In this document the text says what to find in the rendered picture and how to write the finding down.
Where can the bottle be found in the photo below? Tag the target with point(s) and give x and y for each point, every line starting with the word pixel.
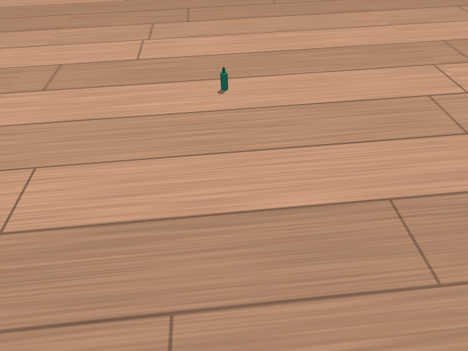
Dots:
pixel 224 80

